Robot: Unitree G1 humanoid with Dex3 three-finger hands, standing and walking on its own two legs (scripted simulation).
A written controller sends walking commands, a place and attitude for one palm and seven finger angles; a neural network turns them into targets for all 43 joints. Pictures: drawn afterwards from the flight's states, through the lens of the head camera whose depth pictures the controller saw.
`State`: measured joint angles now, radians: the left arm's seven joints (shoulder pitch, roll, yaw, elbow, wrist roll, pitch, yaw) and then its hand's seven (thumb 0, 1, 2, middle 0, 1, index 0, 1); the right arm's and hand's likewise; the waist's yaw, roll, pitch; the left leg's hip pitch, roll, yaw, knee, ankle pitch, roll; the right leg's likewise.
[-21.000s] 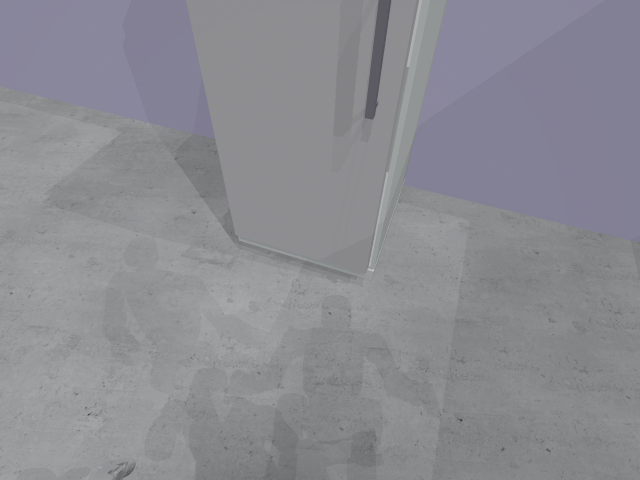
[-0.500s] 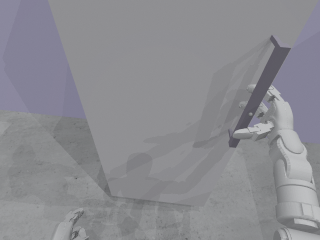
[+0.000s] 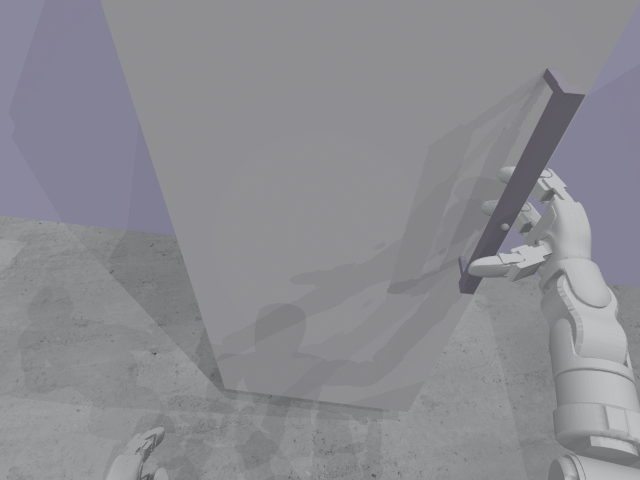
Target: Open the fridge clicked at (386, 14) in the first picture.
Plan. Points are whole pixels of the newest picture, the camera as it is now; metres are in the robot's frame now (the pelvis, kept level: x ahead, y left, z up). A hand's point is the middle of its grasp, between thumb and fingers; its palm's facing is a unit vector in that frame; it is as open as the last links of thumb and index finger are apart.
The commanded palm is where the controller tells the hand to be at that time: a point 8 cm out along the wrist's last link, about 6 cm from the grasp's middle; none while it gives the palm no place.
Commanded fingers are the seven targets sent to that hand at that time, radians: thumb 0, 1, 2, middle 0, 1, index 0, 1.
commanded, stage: grip the handle and tug to test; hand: right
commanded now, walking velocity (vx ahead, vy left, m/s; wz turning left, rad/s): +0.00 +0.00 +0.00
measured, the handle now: (502, 201) +0.44 -0.19 +0.16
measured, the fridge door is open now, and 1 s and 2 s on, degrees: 0 0 8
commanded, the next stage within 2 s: pull the door a little, standing still in 1.40 s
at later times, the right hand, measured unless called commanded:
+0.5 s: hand (496, 227) +0.38 -0.17 +0.16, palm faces +0.05 +1.00 +0.00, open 8.3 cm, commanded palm +0.36 -0.22 +0.16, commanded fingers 0.00 -0.76 -0.84 0.44 1.38 0.44 1.38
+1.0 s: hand (496, 225) +0.39 -0.17 +0.16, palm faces +0.04 +1.00 +0.00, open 5.6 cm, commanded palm +0.36 -0.22 +0.16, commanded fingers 0.00 -0.90 -0.90 0.45 1.40 0.45 1.40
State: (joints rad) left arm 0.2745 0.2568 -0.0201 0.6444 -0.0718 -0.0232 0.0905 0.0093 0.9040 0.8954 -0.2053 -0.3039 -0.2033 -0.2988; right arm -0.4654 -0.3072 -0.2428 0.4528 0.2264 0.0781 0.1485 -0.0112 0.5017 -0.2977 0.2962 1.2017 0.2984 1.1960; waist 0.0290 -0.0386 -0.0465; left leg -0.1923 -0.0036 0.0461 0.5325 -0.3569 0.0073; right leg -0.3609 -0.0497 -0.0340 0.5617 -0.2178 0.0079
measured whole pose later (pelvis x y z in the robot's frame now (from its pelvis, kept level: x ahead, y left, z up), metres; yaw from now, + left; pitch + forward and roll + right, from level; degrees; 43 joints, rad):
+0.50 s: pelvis +0.00 +0.00 +0.00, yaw +0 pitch +0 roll +1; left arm 0.25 0.25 -0.03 0.64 -0.07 -0.02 0.09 0.01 0.90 0.90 -0.21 -0.30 -0.20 -0.30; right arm -0.46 -0.28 -0.21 0.43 0.21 0.10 0.10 0.00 -0.31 -0.65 0.38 1.32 0.36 1.30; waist 0.02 -0.04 -0.04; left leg -0.17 0.00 0.05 0.52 -0.35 0.01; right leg -0.33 -0.05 -0.03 0.54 -0.21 0.01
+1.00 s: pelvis +0.01 +0.01 +0.00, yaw +0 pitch +0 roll +0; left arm 0.25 0.25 -0.03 0.64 -0.07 -0.01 0.09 0.01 0.90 0.90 -0.21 -0.30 -0.20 -0.30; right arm -0.44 -0.29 -0.23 0.41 0.22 0.11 0.13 0.01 -0.72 -0.82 0.39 1.38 0.38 1.36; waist 0.02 -0.04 -0.05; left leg -0.16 -0.01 0.04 0.51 -0.36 0.01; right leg -0.32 -0.05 -0.04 0.53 -0.21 0.02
